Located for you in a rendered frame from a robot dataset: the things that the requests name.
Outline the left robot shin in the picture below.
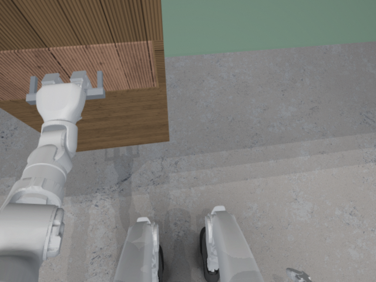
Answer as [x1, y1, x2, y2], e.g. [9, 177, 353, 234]
[128, 217, 159, 282]

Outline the left robot thigh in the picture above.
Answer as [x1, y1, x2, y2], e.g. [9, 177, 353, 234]
[113, 221, 159, 282]

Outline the handle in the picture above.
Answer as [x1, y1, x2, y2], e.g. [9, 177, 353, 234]
[26, 70, 105, 105]

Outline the drawer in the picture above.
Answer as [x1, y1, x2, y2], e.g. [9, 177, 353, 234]
[0, 41, 157, 100]

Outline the left robot forearm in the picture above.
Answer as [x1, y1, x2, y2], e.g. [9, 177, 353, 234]
[0, 120, 78, 215]

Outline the cabinet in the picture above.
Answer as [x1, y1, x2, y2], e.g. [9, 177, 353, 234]
[0, 0, 170, 152]

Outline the robot right hand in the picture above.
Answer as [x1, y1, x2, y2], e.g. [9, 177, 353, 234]
[286, 268, 312, 282]

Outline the robot left hand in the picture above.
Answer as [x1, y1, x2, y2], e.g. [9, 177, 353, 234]
[36, 70, 92, 124]

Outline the left robot upper arm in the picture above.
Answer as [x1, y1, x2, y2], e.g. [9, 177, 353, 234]
[0, 203, 65, 282]

